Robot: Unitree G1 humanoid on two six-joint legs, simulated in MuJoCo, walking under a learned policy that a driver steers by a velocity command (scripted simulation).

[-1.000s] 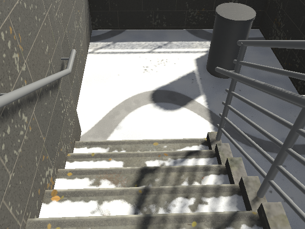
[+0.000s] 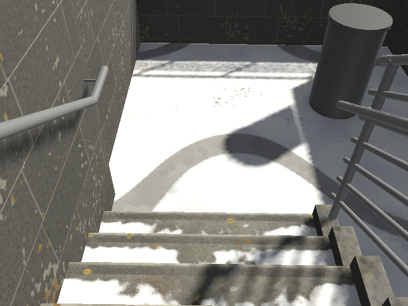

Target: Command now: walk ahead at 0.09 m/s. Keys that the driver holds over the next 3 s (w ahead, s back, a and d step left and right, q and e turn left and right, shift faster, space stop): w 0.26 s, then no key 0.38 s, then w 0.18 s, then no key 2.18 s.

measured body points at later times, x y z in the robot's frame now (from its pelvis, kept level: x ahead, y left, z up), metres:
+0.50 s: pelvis +0.09 -0.01 +0.00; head +0.10 -0.01 +0.45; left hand +0.19 +0.24 -0.14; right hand -0.02 -0.25 -0.14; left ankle +0.01 +0.08 -0.71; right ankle +0.15 -0.13 -0.69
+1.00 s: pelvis +0.24 -0.10 -0.17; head +0.23 -0.13 +0.28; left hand +0.15 +0.12 -0.31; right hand +0.34 -0.33 -0.32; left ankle +0.34 +0.04 -0.73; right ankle +0.27 -0.16 -0.89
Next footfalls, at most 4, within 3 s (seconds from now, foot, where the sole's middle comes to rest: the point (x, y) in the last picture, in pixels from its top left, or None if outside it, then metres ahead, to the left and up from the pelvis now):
0.72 right None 0.31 -0.16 -0.93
1.20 left None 0.34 0.03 -0.93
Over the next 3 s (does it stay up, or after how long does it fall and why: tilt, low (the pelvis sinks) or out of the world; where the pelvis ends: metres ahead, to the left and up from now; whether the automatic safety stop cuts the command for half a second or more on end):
stays up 0.30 -0.11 -0.15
